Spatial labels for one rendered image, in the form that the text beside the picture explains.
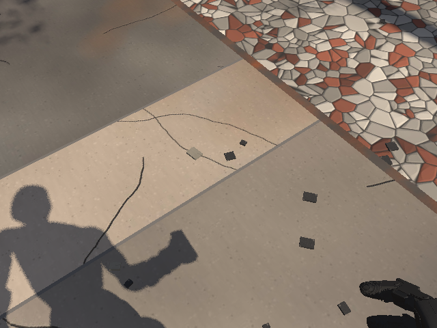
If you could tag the robot right hand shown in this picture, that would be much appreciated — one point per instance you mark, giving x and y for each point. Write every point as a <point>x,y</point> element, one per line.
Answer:
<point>405,295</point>

